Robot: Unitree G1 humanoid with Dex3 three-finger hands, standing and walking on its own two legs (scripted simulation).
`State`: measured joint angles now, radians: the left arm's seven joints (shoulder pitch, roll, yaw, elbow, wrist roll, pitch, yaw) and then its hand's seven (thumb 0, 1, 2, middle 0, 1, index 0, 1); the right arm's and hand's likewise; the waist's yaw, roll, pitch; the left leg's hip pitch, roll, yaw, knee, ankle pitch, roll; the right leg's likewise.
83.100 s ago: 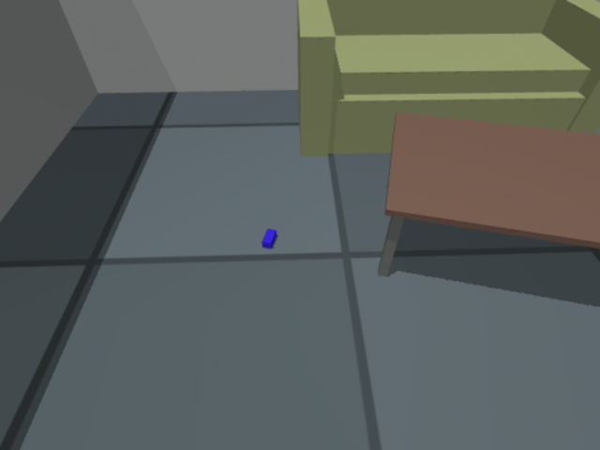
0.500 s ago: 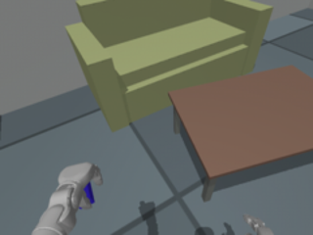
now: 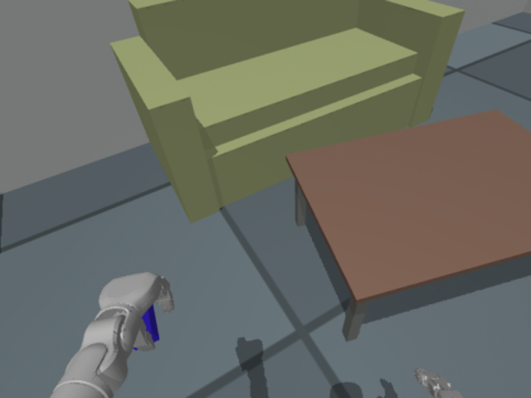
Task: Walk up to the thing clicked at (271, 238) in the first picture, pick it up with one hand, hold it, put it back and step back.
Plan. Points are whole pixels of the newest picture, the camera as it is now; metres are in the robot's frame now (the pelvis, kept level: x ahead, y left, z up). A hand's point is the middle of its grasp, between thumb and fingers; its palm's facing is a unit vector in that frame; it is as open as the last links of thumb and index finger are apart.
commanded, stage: hold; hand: left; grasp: from above
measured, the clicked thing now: (140, 318) +0.30 +0.25 -0.06
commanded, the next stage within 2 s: crouch in 0.04 s
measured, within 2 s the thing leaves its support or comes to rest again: neither
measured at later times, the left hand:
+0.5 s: hand (150, 337) +0.28 +0.24 -0.09, palm faces -0.46 -0.07 -0.89, open 7.8 cm
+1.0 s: hand (175, 342) +0.36 +0.27 -0.33, palm faces -0.41 -0.05 -0.91, open 8.1 cm
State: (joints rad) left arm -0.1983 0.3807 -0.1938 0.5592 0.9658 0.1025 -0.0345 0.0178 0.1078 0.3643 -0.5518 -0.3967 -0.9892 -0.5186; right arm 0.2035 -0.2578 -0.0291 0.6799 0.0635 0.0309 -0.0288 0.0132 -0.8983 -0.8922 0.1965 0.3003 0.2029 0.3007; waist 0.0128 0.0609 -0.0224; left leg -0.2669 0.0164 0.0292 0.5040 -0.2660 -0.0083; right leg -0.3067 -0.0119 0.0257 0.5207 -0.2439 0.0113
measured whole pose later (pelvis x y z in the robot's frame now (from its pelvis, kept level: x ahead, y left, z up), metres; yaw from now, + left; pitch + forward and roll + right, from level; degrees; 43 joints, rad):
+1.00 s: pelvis -0.06 +0.01 -0.21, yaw +0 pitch +33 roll -3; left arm -0.74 0.49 0.01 1.26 1.10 -0.01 0.35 0.01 0.12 0.34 -0.53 -0.42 -0.95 -0.51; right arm 0.26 -0.25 -0.05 0.75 -0.04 -0.03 0.01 0.01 -0.88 -0.88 0.20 0.30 0.20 0.30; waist -0.15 0.05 -0.21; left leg -1.62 0.02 -0.03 1.66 -0.62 0.01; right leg -1.61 -0.01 0.00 1.60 -0.56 0.03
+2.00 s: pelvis -0.09 +0.01 -0.43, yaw -4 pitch +35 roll -8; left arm -1.06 0.85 0.15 1.55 1.24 -0.17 0.37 -0.06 0.15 0.30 -0.56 -0.32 -1.02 -0.41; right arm 0.17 -0.28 0.09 0.73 -0.15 -0.07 0.15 0.00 -0.89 -0.89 0.20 0.30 0.21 0.30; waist -0.29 -0.01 -0.02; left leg -2.29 -0.01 -0.12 2.39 -0.71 0.00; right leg -2.25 0.00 -0.07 2.28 -0.64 0.04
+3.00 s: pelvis -0.08 +0.02 -0.46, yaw -9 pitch +31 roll -13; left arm -1.12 1.05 0.17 1.67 1.29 -0.20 0.47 -0.05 0.14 0.33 -0.57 -0.28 -1.09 -0.43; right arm 0.14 -0.33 0.25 0.64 -0.22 -0.11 0.17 0.00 -0.89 -0.89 0.20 0.30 0.21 0.30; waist -0.37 -0.10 0.12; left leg -2.36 -0.01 -0.20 2.53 -0.73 0.01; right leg -2.28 0.02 -0.13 2.34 -0.63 0.06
